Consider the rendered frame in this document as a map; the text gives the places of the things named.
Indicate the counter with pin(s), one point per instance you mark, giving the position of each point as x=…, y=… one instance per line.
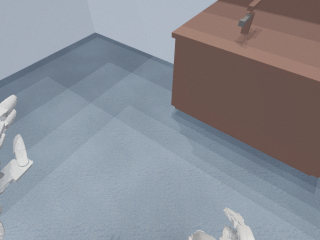
x=260, y=83

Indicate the right robot hand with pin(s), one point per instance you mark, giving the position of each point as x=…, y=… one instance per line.
x=242, y=232

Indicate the tap lever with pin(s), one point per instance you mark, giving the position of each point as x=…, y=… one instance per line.
x=243, y=21

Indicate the left robot hand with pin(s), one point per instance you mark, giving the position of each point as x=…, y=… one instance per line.
x=16, y=168

